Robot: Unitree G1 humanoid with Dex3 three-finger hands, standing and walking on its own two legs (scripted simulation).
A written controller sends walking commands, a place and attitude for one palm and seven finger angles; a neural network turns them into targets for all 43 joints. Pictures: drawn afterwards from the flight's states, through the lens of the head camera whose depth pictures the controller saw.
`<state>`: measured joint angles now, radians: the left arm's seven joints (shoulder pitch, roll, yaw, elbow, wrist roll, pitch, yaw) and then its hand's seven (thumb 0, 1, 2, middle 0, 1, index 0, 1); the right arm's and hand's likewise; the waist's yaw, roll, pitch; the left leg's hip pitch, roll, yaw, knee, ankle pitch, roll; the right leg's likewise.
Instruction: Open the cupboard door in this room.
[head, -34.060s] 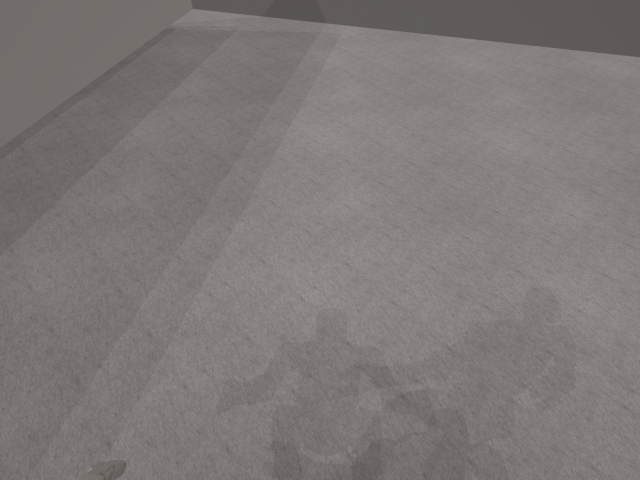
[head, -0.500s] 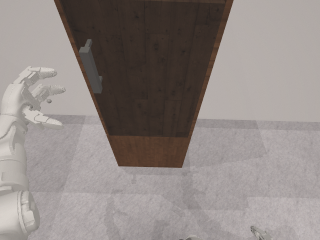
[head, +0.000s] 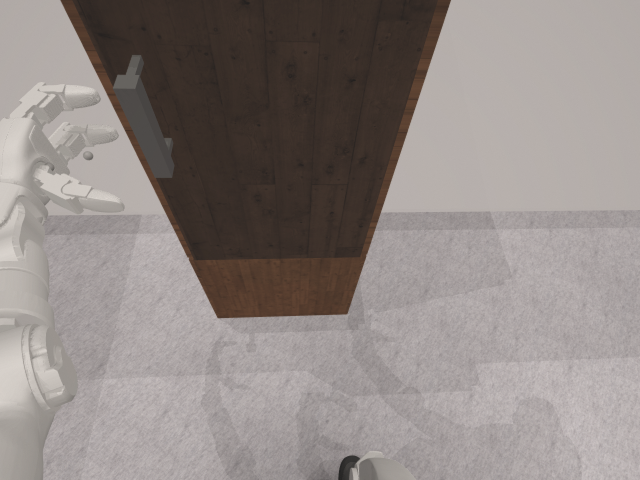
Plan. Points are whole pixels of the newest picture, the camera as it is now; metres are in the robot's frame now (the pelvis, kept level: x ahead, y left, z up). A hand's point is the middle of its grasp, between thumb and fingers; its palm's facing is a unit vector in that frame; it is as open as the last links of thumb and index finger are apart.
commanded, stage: move the hooked fingers beside the handle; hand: left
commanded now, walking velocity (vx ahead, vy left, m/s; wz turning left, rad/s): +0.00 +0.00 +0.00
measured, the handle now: (151, 120) +0.54 +0.19 +0.11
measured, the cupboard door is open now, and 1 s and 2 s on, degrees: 0 0 0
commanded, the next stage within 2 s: slide the fingers in behind the handle in 0.98 s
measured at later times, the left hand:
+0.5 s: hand (85, 153) +0.48 +0.26 +0.11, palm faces +0.00 -1.00 -0.01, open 14.0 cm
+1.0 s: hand (88, 150) +0.48 +0.25 +0.11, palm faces +0.00 -1.00 -0.01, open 14.0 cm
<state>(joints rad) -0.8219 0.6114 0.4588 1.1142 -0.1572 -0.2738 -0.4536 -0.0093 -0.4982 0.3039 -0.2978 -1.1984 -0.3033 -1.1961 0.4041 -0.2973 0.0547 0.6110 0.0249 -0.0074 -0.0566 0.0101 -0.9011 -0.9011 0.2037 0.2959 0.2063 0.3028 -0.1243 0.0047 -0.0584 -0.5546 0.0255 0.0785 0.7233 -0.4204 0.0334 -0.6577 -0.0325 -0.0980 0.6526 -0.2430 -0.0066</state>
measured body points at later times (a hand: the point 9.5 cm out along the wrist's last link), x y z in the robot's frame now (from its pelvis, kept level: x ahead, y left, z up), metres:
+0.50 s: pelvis +0.01 +0.00 +0.00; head +0.12 +0.01 +0.44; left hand +0.47 +0.31 +0.11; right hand +0.02 -0.27 -0.11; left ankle -0.05 +0.09 -0.71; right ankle +0.04 -0.12 -0.71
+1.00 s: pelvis +0.00 +0.00 +0.00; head +0.11 +0.01 +0.43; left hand +0.47 +0.31 +0.12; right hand +0.02 -0.27 -0.11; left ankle -0.05 +0.09 -0.71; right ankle +0.04 -0.12 -0.71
